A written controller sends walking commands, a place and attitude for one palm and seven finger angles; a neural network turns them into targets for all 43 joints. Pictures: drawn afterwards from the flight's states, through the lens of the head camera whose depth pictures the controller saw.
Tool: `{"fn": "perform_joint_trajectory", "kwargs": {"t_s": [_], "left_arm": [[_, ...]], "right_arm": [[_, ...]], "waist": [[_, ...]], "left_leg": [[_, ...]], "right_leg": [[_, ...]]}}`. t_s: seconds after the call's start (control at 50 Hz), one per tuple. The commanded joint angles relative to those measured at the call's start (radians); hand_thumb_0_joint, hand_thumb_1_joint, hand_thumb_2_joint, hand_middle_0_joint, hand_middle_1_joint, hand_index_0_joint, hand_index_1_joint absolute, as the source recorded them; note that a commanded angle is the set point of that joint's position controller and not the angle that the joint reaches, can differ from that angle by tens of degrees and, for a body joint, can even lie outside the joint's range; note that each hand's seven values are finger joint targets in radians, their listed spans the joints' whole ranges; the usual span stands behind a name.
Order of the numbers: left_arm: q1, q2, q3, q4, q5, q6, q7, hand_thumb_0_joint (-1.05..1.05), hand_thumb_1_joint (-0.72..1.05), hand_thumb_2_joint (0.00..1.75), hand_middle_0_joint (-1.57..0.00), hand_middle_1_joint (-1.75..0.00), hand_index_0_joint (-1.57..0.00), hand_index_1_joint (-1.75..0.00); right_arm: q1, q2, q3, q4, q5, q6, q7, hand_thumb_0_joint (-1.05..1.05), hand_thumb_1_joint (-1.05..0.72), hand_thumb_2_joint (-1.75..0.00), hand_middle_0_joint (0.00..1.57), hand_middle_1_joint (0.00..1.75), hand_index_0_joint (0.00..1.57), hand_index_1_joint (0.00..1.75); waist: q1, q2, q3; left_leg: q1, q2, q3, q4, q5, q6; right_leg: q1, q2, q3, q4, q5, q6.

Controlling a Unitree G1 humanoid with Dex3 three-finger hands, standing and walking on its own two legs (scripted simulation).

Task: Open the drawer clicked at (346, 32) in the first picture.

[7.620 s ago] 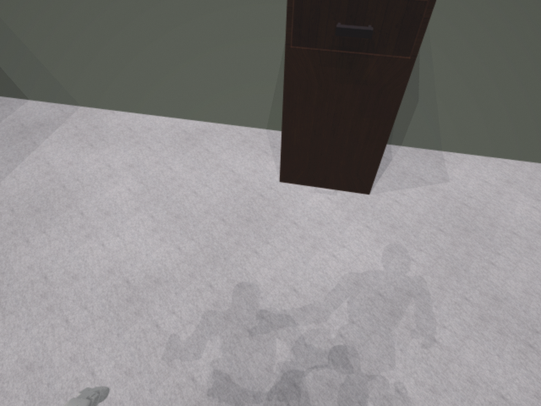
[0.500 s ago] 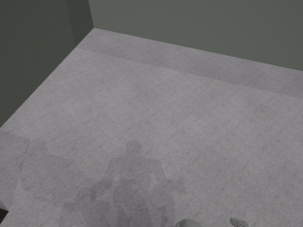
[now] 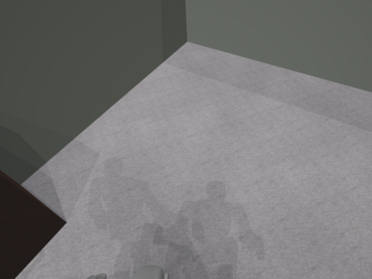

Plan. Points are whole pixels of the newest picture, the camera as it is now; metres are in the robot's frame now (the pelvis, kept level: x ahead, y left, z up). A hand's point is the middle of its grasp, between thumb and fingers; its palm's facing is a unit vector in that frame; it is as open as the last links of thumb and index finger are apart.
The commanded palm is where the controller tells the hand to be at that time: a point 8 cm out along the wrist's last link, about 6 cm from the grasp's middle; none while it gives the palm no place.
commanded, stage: turn to face it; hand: left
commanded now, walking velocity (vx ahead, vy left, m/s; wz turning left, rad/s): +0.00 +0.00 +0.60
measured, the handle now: out of the picture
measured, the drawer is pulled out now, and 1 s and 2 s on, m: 0.00 0.00 0.00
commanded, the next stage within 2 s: take the last steps up to it in 1.58 s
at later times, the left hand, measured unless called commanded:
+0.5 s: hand out of the picture +0.03 +0.28 -0.16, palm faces +0.32 -0.91 -0.25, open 7.4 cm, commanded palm none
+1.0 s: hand out of the picture -0.09 +0.21 -0.16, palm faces +0.59 -0.76 -0.27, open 7.4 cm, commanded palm none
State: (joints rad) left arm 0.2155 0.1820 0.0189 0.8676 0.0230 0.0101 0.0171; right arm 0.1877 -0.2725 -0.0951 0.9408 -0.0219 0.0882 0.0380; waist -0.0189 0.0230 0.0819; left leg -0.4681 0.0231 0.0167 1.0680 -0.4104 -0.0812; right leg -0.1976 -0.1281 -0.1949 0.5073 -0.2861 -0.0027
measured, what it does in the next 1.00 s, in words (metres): steps on the spot, turning left: left foot, then right foot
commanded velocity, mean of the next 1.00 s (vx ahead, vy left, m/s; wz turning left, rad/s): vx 0.00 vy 0.00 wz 0.60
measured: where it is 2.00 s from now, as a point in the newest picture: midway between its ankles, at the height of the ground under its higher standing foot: outside the picture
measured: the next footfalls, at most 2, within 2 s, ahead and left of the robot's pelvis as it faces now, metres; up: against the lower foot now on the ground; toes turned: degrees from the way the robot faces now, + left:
left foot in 0.18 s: +0.03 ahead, +0.15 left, +0.00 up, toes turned +13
right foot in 0.66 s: +0.08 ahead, -0.09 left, +0.00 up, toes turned +23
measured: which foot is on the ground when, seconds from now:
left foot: up 0.00-0.16, down 0.18-0.66, up 0.68-1.00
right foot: down 0.00-0.16, up 0.18-0.64, down 0.66-1.00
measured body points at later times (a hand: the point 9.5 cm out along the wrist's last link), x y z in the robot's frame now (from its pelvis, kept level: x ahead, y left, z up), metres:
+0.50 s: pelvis -0.01 +0.04 +0.00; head +0.02 +0.07 +0.45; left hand +0.02 +0.33 -0.14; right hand +0.14 -0.18 -0.13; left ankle +0.00 +0.14 -0.74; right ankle +0.04 -0.12 -0.68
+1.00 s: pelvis -0.03 +0.00 +0.00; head +0.00 +0.01 +0.45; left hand -0.12 +0.24 -0.14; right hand +0.19 -0.18 -0.15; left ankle -0.11 +0.12 -0.69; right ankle +0.05 -0.10 -0.74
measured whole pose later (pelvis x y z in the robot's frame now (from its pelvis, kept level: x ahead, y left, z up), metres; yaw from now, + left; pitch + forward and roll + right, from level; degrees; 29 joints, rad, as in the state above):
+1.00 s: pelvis -0.03 +0.00 +0.00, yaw +37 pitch -1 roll +2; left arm 0.23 0.21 0.03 0.88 0.03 0.02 0.02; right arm 0.20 -0.27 -0.09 0.95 -0.02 0.09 0.04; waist 0.00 0.00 0.08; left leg -0.39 0.04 0.04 0.89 -0.44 -0.08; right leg -0.21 -0.16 -0.21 0.53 -0.28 0.02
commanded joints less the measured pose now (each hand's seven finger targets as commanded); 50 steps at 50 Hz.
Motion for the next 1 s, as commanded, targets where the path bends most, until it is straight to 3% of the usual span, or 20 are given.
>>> {"fn": "perform_joint_trajectory", "kwargs": {"t_s": [0.0,0.06,0.1,0.12,0.14,0.16,0.18,0.2,0.26,0.3,0.46,0.58,0.6,0.62,0.64,0.66,0.7,0.74,0.9,0.98], "left_arm": [[0.054,0.25,0.075,-0.04,0.008,-0.014,0.017,0.0,0.9,0.9,-0.2,-0.3,-0.2,-0.3],[0.053,0.265,0.085,-0.027,0.01,-0.007,0.014,0.0,0.9,0.9,-0.2,-0.3,-0.2,-0.3],[0.053,0.266,0.09,-0.022,0.001,0.001,0.01,0.0,0.9,0.9,-0.2,-0.3,-0.2,-0.3],[0.057,0.251,0.089,-0.025,-0.008,0.006,0.005,0.0,0.9,0.9,-0.2,-0.3,-0.2,-0.3],[0.057,0.194,0.082,-0.06,-0.015,0.01,-0.003,0.0,0.9,0.9,-0.2,-0.3,-0.2,-0.3],[-0.036,0.16,0.055,-0.11,-0.007,0.013,-0.002,0.0,0.9,0.9,-0.2,-0.3,-0.2,-0.3],[-0.082,0.164,0.061,-0.108,-0.004,0.023,0.009,0.0,0.9,0.9,-0.2,-0.3,-0.2,-0.3],[-0.102,0.162,0.066,-0.095,-0.01,0.024,0.009,0.0,0.9,0.9,-0.2,-0.3,-0.2,-0.3],[-0.029,0.174,0.074,-0.041,-0.005,0.023,-0.008,0.0,0.9,0.9,-0.2,-0.3,-0.2,-0.3],[-0.023,0.173,0.073,-0.036,-0.006,0.024,-0.007,0.0,0.9,0.9,-0.2,-0.3,-0.2,-0.3],[-0.11,0.159,0.065,-0.086,-0.011,0.018,0.003,0.0,0.9,0.9,-0.2,-0.3,-0.2,-0.3],[-0.022,0.154,0.063,-0.083,-0.022,0.003,0.012,0.0,0.9,0.9,-0.2,-0.3,-0.2,-0.3],[0.023,0.165,0.068,-0.073,-0.022,-0.001,0.014,0.0,0.9,0.9,-0.2,-0.3,-0.2,-0.3],[0.063,0.211,0.078,-0.067,-0.014,-0.009,0.02,0.0,0.9,0.9,-0.2,-0.3,-0.2,-0.3],[0.064,0.3,0.095,-0.078,0.004,-0.017,0.026,0.0,0.9,0.9,-0.2,-0.3,-0.2,-0.3],[0.024,0.31,0.089,-0.098,-0.003,-0.008,0.026,0.0,0.9,0.9,-0.2,-0.3,-0.2,-0.3],[-0.071,0.242,0.075,-0.112,-0.007,-0.007,0.022,0.0,0.9,0.9,-0.2,-0.3,-0.2,-0.3],[-0.114,0.193,0.058,-0.113,-0.006,-0.015,0.018,0.0,0.9,0.9,-0.2,-0.3,-0.2,-0.3],[0.043,0.248,0.075,-0.046,0.007,-0.011,0.017,0.0,0.9,0.9,-0.2,-0.3,-0.2,-0.3],[0.059,0.276,0.088,-0.027,0.01,-0.003,0.014,0.0,0.9,0.9,-0.2,-0.3,-0.2,-0.3]], "right_arm": [[-0.113,-0.046,0.009,-0.109,0.009,-0.034,0.001,0.0,-0.9,-0.9,0.2,0.3,0.2,0.3],[-0.098,-0.04,0.015,-0.112,0.014,-0.048,-0.002,0.0,-0.9,-0.9,0.2,0.3,0.2,0.3],[-0.042,-0.06,0.012,-0.101,0.008,-0.057,-0.006,0.0,-0.9,-0.9,0.2,0.3,0.2,0.3],[0.011,-0.106,-0.001,-0.091,0.006,-0.066,-0.006,0.0,-0.9,-0.9,0.2,0.3,0.2,0.3],[0.074,-0.224,-0.03,-0.089,-0.001,-0.075,-0.012,0.0,-0.9,-0.9,0.2,0.3,0.2,0.3],[0.154,-0.287,-0.04,-0.069,0.007,-0.068,-0.017,0.0,-0.9,-0.9,0.2,0.3,0.2,0.3],[0.171,-0.258,-0.037,-0.047,0.005,-0.073,-0.03,0.0,-0.9,-0.9,0.2,0.3,0.2,0.3],[0.116,-0.243,-0.031,-0.062,0.002,-0.072,-0.041,0.0,-0.9,-0.9,0.2,0.3,0.2,0.3],[-0.029,-0.167,-0.004,-0.106,0.002,-0.079,-0.044,0.0,-0.9,-0.9,0.2,0.3,0.2,0.3],[-0.019,-0.162,-0.005,-0.105,0.004,-0.082,-0.043,0.0,-0.9,-0.9,0.2,0.3,0.2,0.3],[0.045,-0.171,-0.021,-0.087,-0.001,-0.07,-0.04,0.0,-0.9,-0.9,0.2,0.3,0.2,0.3],[0.001,-0.167,-0.033,-0.108,-0.001,-0.058,-0.037,0.0,-0.9,-0.9,0.2,0.3,0.2,0.3],[-0.012,-0.154,-0.031,-0.114,0.004,-0.055,-0.036,0.0,-0.9,-0.9,0.2,0.3,0.2,0.3],[-0.011,-0.113,-0.027,-0.121,0.012,-0.055,-0.031,0.0,-0.9,-0.9,0.2,0.3,0.2,0.3],[0.015,-0.04,-0.016,-0.145,0.017,-0.057,-0.027,0.0,-0.9,-0.9,0.2,0.3,0.2,0.3],[0.013,-0.096,-0.03,-0.147,0.001,-0.051,-0.027,0.0,-0.9,-0.9,0.2,0.3,0.2,0.3],[0.0,-0.093,-0.033,-0.109,-0.005,-0.029,-0.016,0.0,-0.9,-0.9,0.2,0.3,0.2,0.3],[0.046,-0.074,-0.025,-0.079,-0.006,-0.024,-0.004,0.0,-0.9,-0.9,0.2,0.3,0.2,0.3],[-0.081,-0.047,-0.001,-0.1,0.006,-0.026,-0.001,0.0,-0.9,-0.9,0.2,0.3,0.2,0.3],[-0.071,-0.042,0.011,-0.103,0.014,-0.045,-0.007,0.0,-0.9,-0.9,0.2,0.3,0.2,0.3]], "waist": [[0.058,-0.228,-0.093],[0.059,-0.246,-0.119],[0.031,-0.207,-0.147],[-0.003,-0.11,-0.184],[-0.04,0.184,-0.216],[-0.078,0.259,-0.194],[-0.089,0.201,-0.196],[-0.071,0.219,-0.144],[0.007,0.143,-0.108],[0.004,0.113,-0.123],[-0.029,0.123,-0.119],[0.014,0.144,-0.153],[0.039,0.118,-0.165],[0.059,0.007,-0.168],[0.058,-0.297,-0.156],[0.048,-0.262,-0.138],[0.008,-0.205,-0.031],[-0.024,-0.181,-0.018],[0.056,-0.216,-0.057],[0.059,-0.259,-0.107]], "left_leg": [[-0.02,0.013,0.056,-0.181,-0.03,0.004],[0.071,0.002,0.093,-0.344,-0.026,0.024],[0.193,-0.008,0.116,-0.535,0.126,0.038],[0.354,0.022,0.066,-0.651,0.274,0.06],[0.538,0.266,-0.269,-0.68,0.594,0.178],[0.518,0.407,-0.393,-0.691,0.848,0.285],[0.465,0.385,-0.394,-0.694,0.741,0.299],[0.397,0.342,-0.378,-0.709,0.621,0.291],[0.312,0.215,-0.246,-0.73,0.533,0.229],[0.315,0.194,-0.235,-0.738,0.523,0.227],[0.349,0.194,-0.39,-0.725,0.487,0.264],[0.214,0.129,-0.448,-0.65,0.527,0.227],[0.135,0.101,-0.441,-0.618,0.442,0.197],[0.005,0.039,-0.384,-0.522,0.265,0.143],[-0.188,-0.116,-0.153,-0.274,-0.061,0.05],[-0.143,-0.09,-0.125,-0.075,-0.158,0.042],[-0.11,-0.041,-0.118,0.118,-0.057,0.045],[-0.111,-0.021,-0.073,0.177,0.048,0.024],[-0.035,0.004,0.033,-0.126,-0.033,0.0],[0.081,-0.01,0.087,-0.335,-0.045,0.021]], "right_leg": [[0.132,-0.239,0.118,-0.132,0.44,-0.12],[0.135,-0.256,0.088,-0.065,0.485,-0.108],[0.101,-0.232,0.027,0.043,0.454,-0.051],[-0.008,-0.21,0.005,0.178,0.375,-0.004],[-0.287,-0.079,-0.033,0.399,-0.046,0.079],[-0.397,-0.015,0.046,0.563,-0.413,0.1],[-0.41,-0.016,0.14,0.645,-0.379,0.091],[-0.427,-0.02,0.169,0.678,-0.313,0.091],[-0.362,-0.009,0.179,0.666,-0.124,0.096],[-0.335,0.007,0.183,0.625,-0.099,0.102],[-0.313,0.061,0.203,0.417,-0.151,0.103],[-0.049,0.125,0.182,0.088,-0.063,0.076],[0.064,0.114,0.183,-0.038,0.026,0.069],[0.193,0.01,0.278,-0.181,0.019,0.041],[0.265,-0.283,0.579,-0.284,-0.02,-0.071],[0.096,-0.387,0.586,-0.289,-0.014,-0.148],[-0.079,-0.264,0.456,-0.293,-0.077,-0.122],[-0.06,-0.179,0.277,-0.241,0.066,-0.091],[0.081,-0.227,0.159,-0.168,0.305,-0.119],[0.104,-0.254,0.118,-0.076,0.439,-0.114]]}}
